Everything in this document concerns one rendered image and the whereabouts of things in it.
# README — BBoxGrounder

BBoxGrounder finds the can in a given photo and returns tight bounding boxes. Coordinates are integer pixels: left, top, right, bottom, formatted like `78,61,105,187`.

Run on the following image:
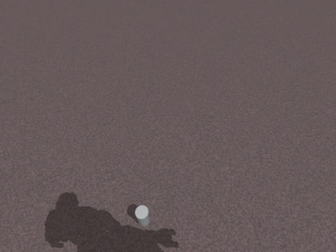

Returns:
135,205,150,226

